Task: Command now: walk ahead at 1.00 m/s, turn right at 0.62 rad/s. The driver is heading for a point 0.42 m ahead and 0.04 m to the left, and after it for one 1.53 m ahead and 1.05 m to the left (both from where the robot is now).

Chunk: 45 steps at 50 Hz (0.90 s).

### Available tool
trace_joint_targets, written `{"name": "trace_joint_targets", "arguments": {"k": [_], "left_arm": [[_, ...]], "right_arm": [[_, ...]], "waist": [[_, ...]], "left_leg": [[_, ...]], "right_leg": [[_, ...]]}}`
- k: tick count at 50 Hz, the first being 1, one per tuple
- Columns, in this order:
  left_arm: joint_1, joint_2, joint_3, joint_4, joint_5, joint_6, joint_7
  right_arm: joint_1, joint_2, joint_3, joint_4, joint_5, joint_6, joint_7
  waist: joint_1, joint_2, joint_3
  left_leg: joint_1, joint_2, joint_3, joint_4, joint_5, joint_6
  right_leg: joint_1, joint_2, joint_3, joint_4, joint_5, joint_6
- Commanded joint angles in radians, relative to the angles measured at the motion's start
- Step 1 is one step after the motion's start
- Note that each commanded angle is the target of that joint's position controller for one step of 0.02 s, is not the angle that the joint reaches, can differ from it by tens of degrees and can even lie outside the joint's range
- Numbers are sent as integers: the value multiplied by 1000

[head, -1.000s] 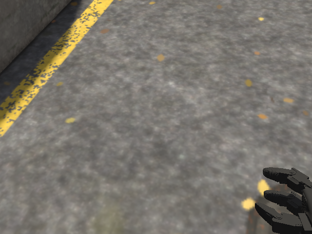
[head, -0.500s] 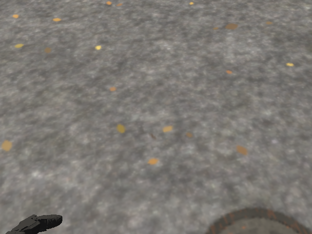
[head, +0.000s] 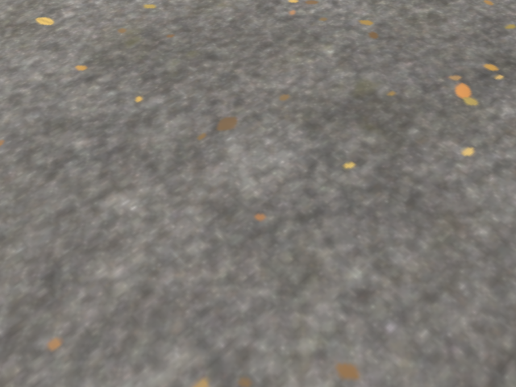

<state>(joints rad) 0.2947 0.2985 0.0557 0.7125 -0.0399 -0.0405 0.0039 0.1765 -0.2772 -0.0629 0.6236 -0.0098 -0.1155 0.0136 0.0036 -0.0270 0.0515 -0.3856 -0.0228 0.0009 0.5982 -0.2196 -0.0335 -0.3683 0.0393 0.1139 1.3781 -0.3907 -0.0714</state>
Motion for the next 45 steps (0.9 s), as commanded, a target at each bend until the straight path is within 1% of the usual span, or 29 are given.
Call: {"name": "trace_joint_targets", "arguments": {"k": [1,3,4,5,8,11,13,14,15,16,17,18,19,20,21,22,23,24,25,28,30,33,35,38,41,42,43,44,45], "left_arm": [[-115,32,-2,-141,4,-24,-13],[-107,-3,-11,-138,-10,-14,-18],[-127,-14,-17,-146,-6,-13,-21],[-151,-18,-23,-153,3,-15,-23],[-225,9,-27,-169,18,-26,-38],[-375,7,-34,-203,24,-43,-58],[-426,0,-34,-219,25,-59,-74],[-418,19,-23,-222,30,-66,-80],[-367,53,-5,-216,35,-68,-80],[-234,95,18,-182,37,-64,-75],[-55,127,38,-130,41,-55,-63],[117,195,56,-81,57,-42,-43],[111,288,45,-75,96,-45,-37],[136,224,47,-76,87,-39,-44],[54,170,33,-66,71,-41,-48],[-21,115,20,-56,46,-50,-46],[-75,73,6,-49,46,-57,-44],[-108,53,2,-40,61,-61,-44],[-128,48,3,-31,72,-66,-44],[-196,78,15,-12,76,-73,-20],[-211,88,19,-3,74,-65,3],[-226,98,20,1,69,-39,29],[-214,121,26,10,62,-20,34],[-190,152,41,18,43,10,28],[-187,161,51,14,23,34,23],[-195,159,53,12,16,40,24],[-198,151,54,15,8,45,25],[-169,143,56,8,17,43,24],[-173,94,42,-44,64,32,15]], "right_arm": [[149,-83,-26,20,-14,-2,1],[154,-39,-11,58,13,-7,11],[161,-50,-13,72,23,-8,12],[170,-77,-18,82,25,-11,10],[179,-130,-26,105,21,-14,0],[260,-148,-21,146,34,-10,-4],[295,-169,-17,170,36,7,-7],[308,-197,-19,179,34,16,-9],[321,-221,-21,188,34,24,-13],[319,-233,-20,196,31,33,-17],[296,-241,-20,195,31,39,-24],[289,-186,-4,158,7,36,-34],[482,0,47,147,-6,19,-22],[491,-108,29,195,31,5,-20],[361,-135,16,166,63,10,-24],[260,-132,18,143,52,17,-36],[223,-122,13,147,40,33,-43],[246,-114,8,155,37,56,-41],[267,-96,5,160,38,77,-40],[225,-77,-6,123,30,115,-47],[186,-79,-11,99,24,124,-43],[113,-75,-12,69,23,128,-19],[56,-77,-13,39,23,133,-1],[-2,-99,-23,-10,26,147,25],[-12,-107,-33,-49,30,156,40],[12,-111,-39,-53,31,156,39],[84,-126,-50,-42,29,153,31],[183,-220,-86,-27,24,146,8],[181,-357,-116,-43,7,145,-11]], "waist": [[-58,91,-46],[-22,106,-19],[-11,92,13],[-5,77,37],[4,55,80],[-55,41,111],[-69,54,128],[-56,93,95],[-22,146,32],[57,189,-59],[163,198,-145],[213,103,-273],[46,-258,-498],[105,-173,-681],[85,-101,-499],[61,-10,-329],[27,5,-239],[-14,-21,-207],[-40,-41,-195],[-76,-55,-126],[-73,-46,-116],[-45,-31,-106],[-18,-20,-94],[12,-26,-79],[12,-43,-77],[-5,-44,-89],[-48,-20,-118],[-82,118,-153],[-28,397,-185]], "left_leg": [[345,265,-425,-353,-168,190],[300,261,-357,-382,-127,208],[287,278,-340,-404,-111,223],[285,295,-324,-427,-89,238],[273,287,-185,-492,26,229],[247,259,-51,-575,131,195],[299,244,16,-543,366,167],[356,248,31,-479,609,152],[418,256,41,-386,836,133],[430,248,60,-227,987,109],[341,219,84,-12,1042,74],[101,154,63,325,644,30],[-173,-26,-54,765,-417,-20],[-163,-32,-220,901,-416,-17],[-237,32,-165,869,-357,-14],[-261,89,-119,762,-278,-12],[-231,119,-105,715,-238,-19],[-150,143,-110,686,-211,-21],[-85,150,-108,657,-189,-22],[-103,150,-79,585,-113,-42],[-133,161,-67,500,13,-43],[-117,156,-25,336,176,-30],[-129,152,-1,246,193,-15],[-172,142,40,172,86,13],[-165,111,88,104,-31,52],[-117,86,107,49,-29,74],[-1,50,116,-50,71,108],[191,85,-33,-126,496,176],[431,301,-427,-121,948,354]], "right_leg": [[-369,-127,34,-23,50,-10],[-377,-139,38,-96,17,-21],[-419,-144,46,-139,35,-20],[-462,-147,54,-179,83,-15],[-487,-162,19,-349,285,3],[-341,-148,-93,-554,449,3],[-241,-95,-149,-700,467,-6],[-181,-50,-180,-740,443,-14],[-102,-6,-201,-764,409,-27],[64,25,-211,-796,424,-51],[304,23,-204,-846,513,-68],[636,-140,-17,-762,768,-100],[910,-462,454,-761,1155,-266],[874,-469,576,-868,1059,-326],[712,-433,393,-894,991,-298],[521,-377,260,-927,936,-244],[372,-339,177,-965,910,-215],[247,-326,109,-1011,901,-203],[164,-321,61,-1058,871,-196],[47,-331,-66,-1140,835,-204],[63,-319,-144,-1152,766,-189],[103,-288,-241,-1146,657,-164],[165,-306,-262,-1127,635,-158],[277,-348,-270,-1061,635,-144],[353,-381,-279,-953,733,-107],[359,-371,-301,-885,787,-79],[328,-334,-341,-761,832,-31],[182,-241,-365,-530,681,44],[-205,-48,-358,-227,-92,139]]}}
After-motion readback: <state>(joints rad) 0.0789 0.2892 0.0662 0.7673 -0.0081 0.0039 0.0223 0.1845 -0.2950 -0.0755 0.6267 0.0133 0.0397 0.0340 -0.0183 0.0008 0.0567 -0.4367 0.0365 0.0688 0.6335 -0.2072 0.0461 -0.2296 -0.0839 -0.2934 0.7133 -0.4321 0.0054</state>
